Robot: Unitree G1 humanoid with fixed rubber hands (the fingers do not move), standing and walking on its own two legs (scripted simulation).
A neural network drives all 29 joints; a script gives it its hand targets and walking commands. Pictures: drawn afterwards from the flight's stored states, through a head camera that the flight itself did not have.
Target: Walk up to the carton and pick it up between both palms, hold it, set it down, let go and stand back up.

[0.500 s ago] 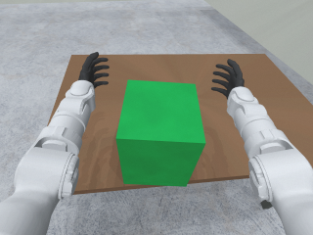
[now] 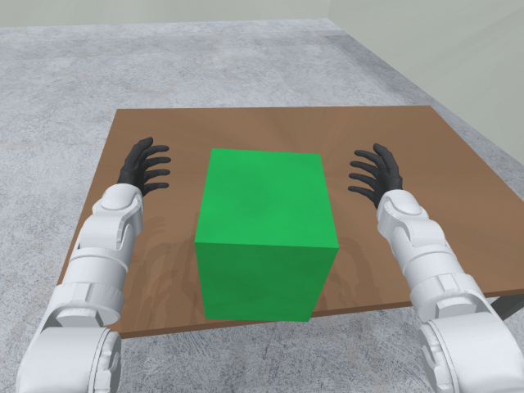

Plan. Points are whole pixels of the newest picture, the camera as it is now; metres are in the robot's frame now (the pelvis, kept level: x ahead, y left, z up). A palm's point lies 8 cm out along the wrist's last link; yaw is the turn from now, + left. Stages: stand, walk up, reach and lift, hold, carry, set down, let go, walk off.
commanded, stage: set down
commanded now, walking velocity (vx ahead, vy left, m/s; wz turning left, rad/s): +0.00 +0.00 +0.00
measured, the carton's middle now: (261, 238) +0.41 +0.02 -0.01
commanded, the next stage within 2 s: none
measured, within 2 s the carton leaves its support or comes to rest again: neither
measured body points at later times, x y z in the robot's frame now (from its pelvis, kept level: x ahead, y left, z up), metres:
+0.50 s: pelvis +0.00 +0.00 +0.00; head -0.01 +0.02 +0.45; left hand +0.34 +0.21 +0.06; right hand +0.35 -0.18 +0.06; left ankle +0.01 +0.12 -0.75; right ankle +0.00 -0.09 -0.75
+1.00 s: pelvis +0.01 +0.01 +0.00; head +0.00 +0.03 +0.45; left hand +0.27 +0.21 -0.01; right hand +0.27 -0.19 -0.01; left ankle +0.01 +0.12 -0.75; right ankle +0.00 -0.09 -0.75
